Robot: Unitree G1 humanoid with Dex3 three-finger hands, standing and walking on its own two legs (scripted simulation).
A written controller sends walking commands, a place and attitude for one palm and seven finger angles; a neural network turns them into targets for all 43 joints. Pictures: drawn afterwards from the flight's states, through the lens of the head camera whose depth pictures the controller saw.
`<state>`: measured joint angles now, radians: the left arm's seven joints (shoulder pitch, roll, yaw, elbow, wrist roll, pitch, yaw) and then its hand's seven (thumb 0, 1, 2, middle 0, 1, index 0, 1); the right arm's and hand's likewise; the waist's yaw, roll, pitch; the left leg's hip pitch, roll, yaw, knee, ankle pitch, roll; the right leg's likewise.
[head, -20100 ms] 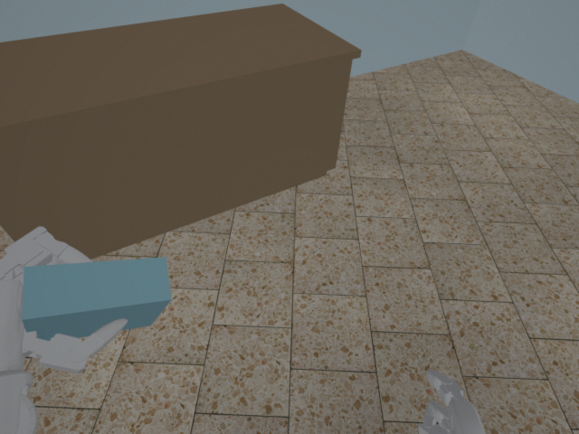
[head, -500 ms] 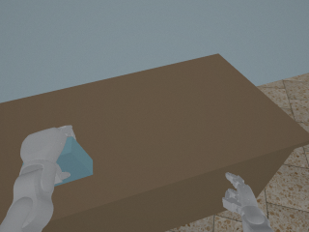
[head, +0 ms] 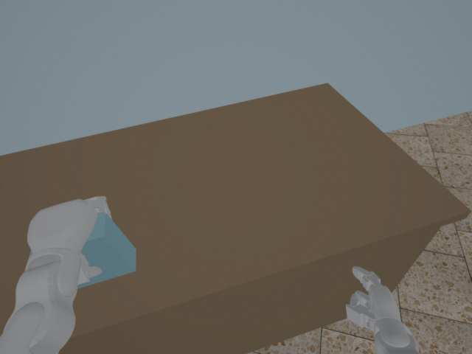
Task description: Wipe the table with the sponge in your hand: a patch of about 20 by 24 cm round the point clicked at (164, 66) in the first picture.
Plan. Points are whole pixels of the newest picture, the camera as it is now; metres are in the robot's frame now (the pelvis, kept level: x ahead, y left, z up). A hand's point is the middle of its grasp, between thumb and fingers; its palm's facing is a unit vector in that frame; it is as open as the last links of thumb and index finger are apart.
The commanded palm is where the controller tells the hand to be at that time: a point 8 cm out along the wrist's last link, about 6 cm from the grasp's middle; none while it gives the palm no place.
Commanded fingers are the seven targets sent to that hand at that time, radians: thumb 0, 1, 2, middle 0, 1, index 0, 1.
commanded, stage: move the sponge above the wiping area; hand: left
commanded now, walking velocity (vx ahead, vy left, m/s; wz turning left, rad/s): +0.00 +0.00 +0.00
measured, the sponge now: (95, 258) +0.22 +0.30 +0.05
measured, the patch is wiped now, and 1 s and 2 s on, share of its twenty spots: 0.00 0.00 0.00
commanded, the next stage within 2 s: none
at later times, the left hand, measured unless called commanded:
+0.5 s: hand (83, 244) +0.23 +0.31 +0.08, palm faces +0.00 -0.09 -1.00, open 9.3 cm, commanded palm +0.21 +0.30 +0.14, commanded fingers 0.00 0.10 1.30 -1.20 -1.60 -1.20 -1.60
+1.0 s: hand (85, 241) +0.25 +0.33 +0.06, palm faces -0.05 -0.08 -1.00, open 9.3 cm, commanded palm +0.22 +0.32 +0.13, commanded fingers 0.00 0.10 1.30 -1.20 -1.60 -1.20 -1.60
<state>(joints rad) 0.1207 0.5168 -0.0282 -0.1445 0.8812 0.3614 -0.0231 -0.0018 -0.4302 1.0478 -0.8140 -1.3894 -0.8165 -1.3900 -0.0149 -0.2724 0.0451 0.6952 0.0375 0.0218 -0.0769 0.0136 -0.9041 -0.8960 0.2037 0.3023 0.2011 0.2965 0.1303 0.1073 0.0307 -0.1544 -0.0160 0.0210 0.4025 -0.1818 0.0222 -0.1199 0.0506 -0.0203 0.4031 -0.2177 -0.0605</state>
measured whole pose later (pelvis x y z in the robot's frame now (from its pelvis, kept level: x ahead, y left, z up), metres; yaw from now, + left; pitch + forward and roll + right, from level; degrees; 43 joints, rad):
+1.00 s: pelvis +0.00 +0.01 +0.00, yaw +0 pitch -2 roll +0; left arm 0.03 0.49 -0.04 0.07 0.92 0.34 0.03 0.00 -0.43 1.05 -0.81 -1.39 -0.82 -1.39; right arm 0.00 -0.25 0.04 0.72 0.05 0.04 -0.08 0.01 -0.90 -0.90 0.21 0.30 0.20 0.30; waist 0.12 0.09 0.01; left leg -0.19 -0.03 0.02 0.40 -0.18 0.04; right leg -0.15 0.04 -0.02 0.39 -0.21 -0.04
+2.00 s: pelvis +0.01 +0.02 +0.00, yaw +0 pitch -1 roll +0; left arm 0.04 0.46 -0.04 0.07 0.93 0.30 0.08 0.00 -0.43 1.05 -0.81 -1.39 -0.82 -1.39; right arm 0.01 -0.25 0.03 0.72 0.05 0.03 -0.07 0.01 -0.90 -0.90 0.20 0.30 0.20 0.30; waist 0.12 0.09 -0.01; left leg -0.20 -0.04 0.02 0.40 -0.19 0.04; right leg -0.16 0.03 -0.01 0.39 -0.22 -0.04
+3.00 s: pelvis +0.01 +0.01 +0.00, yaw +0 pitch +0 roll +0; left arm 0.07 0.43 -0.05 0.14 0.94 0.31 0.13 0.00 -0.43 1.05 -0.81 -1.39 -0.82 -1.39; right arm 0.04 -0.26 0.00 0.73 0.05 0.03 -0.07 0.01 -0.90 -0.90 0.20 0.30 0.20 0.30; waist 0.11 0.08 -0.02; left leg -0.23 -0.03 0.02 0.43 -0.21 0.03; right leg -0.18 0.05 -0.01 0.42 -0.23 -0.05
